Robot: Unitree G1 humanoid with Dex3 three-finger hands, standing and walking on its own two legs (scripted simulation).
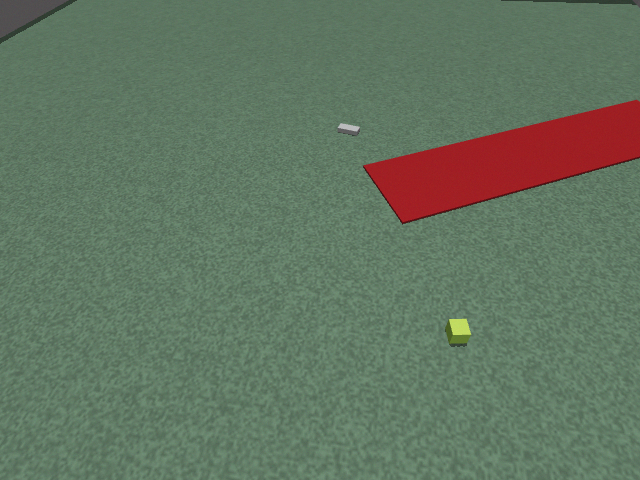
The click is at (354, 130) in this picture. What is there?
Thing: flat box
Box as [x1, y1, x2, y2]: [338, 123, 359, 135]
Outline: 338,126 338,131 356,135 359,131 359,127 342,123 340,123
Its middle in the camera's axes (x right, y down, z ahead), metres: +0.16 -0.66 +2.24
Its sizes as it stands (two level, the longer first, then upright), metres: 0.117 0.052 0.027
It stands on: the floor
